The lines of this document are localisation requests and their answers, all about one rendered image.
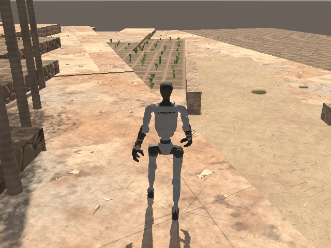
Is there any right robot thigh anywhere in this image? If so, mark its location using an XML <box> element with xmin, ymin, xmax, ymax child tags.
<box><xmin>172</xmin><ymin>145</ymin><xmax>184</xmax><ymax>187</ymax></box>

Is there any left robot upper arm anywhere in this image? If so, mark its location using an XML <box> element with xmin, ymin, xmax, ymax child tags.
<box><xmin>141</xmin><ymin>104</ymin><xmax>156</xmax><ymax>133</ymax></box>

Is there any robot right hand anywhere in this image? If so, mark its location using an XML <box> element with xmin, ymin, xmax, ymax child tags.
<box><xmin>180</xmin><ymin>138</ymin><xmax>192</xmax><ymax>147</ymax></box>

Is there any robot torso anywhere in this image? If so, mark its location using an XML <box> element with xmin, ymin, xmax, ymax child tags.
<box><xmin>154</xmin><ymin>102</ymin><xmax>178</xmax><ymax>155</ymax></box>

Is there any robot left forearm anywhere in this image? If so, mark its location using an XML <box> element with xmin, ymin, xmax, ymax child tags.
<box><xmin>134</xmin><ymin>125</ymin><xmax>146</xmax><ymax>150</ymax></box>

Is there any right robot upper arm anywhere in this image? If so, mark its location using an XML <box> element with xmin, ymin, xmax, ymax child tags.
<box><xmin>177</xmin><ymin>104</ymin><xmax>190</xmax><ymax>132</ymax></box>

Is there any robot left hand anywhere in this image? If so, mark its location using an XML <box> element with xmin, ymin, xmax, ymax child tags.
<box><xmin>132</xmin><ymin>148</ymin><xmax>144</xmax><ymax>162</ymax></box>

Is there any robot right forearm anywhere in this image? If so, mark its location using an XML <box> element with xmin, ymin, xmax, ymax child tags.
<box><xmin>184</xmin><ymin>124</ymin><xmax>192</xmax><ymax>141</ymax></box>

